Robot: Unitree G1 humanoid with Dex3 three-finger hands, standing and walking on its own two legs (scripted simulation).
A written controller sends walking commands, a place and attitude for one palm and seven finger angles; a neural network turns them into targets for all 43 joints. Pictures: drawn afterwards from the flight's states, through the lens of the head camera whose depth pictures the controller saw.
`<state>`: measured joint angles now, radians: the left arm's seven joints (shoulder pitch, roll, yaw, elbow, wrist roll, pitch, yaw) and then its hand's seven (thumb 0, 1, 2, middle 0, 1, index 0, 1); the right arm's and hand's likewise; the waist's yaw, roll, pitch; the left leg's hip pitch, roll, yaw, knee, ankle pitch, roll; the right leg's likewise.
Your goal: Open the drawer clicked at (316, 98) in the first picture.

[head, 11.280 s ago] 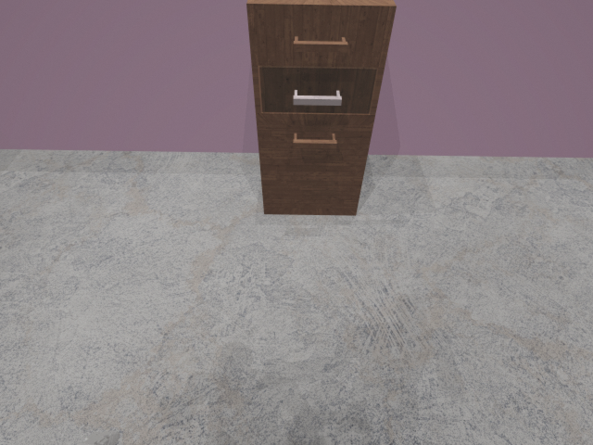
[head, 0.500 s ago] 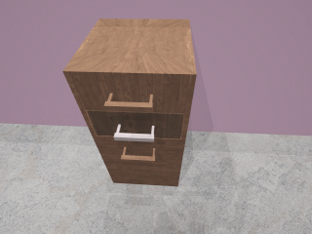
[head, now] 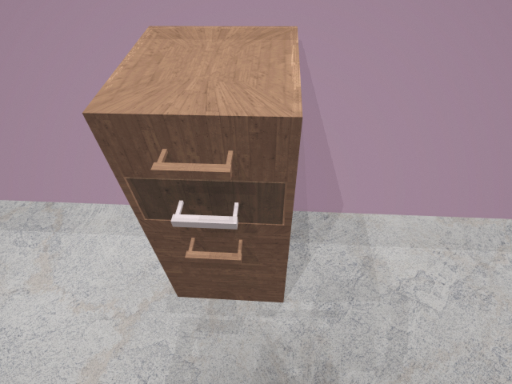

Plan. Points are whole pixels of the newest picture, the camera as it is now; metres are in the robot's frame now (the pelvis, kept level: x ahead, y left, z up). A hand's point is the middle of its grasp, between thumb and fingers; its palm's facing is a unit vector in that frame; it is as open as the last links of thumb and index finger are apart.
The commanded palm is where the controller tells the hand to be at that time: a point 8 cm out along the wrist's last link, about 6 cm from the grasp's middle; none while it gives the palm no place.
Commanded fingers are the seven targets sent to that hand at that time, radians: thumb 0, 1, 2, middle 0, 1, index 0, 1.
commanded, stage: come to a stop and stand still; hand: left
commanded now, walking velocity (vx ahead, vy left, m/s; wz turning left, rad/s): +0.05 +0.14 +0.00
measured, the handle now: (206, 213) +0.53 +0.16 -0.14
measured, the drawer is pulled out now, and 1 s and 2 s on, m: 0.00 0.00 0.00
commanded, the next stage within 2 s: none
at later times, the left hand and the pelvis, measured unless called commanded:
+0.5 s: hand out of the picture +0.01 +0.21 -0.17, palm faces +0.00 -0.98 -0.21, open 7.3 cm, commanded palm none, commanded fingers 0.00 0.90 0.90 -0.20 -0.30 -0.20 -0.30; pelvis +0.00 +0.05 +0.00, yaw -1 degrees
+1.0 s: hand out of the picture +0.03 +0.26 -0.18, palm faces -0.01 -0.98 -0.19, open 7.3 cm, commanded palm none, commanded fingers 0.00 0.90 0.90 -0.20 -0.30 -0.20 -0.30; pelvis +0.03 +0.10 +0.00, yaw -2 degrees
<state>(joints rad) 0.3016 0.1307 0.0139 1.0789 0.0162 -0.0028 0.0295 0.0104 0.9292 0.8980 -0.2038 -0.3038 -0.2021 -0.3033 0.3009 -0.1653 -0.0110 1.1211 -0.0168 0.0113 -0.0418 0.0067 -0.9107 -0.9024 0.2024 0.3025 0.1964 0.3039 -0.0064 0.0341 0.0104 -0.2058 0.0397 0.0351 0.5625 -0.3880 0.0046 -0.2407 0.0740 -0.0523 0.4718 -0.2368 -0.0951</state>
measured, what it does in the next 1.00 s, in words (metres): shifts its weight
